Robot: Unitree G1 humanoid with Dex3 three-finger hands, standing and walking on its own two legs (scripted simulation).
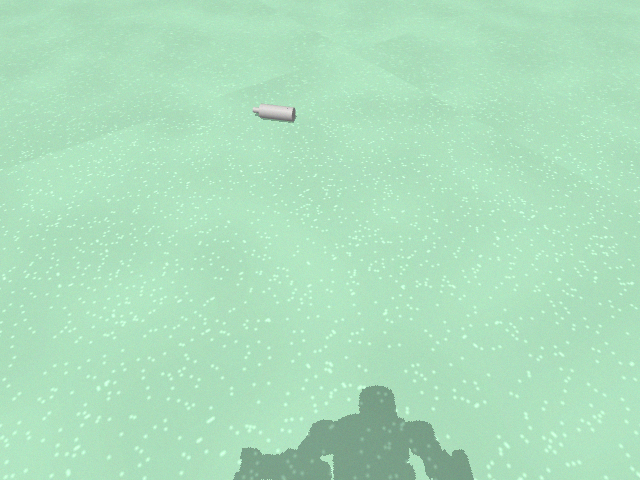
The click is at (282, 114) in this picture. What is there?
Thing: lying bottle
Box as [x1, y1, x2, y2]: [253, 104, 295, 121]
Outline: 253,107 253,112 258,112 260,117 292,121 294,118 294,107 260,104 258,108
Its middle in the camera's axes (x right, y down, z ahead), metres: -0.26 -0.73 +2.27
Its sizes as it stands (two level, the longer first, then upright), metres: 0.243 0.079 0.079
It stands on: the floor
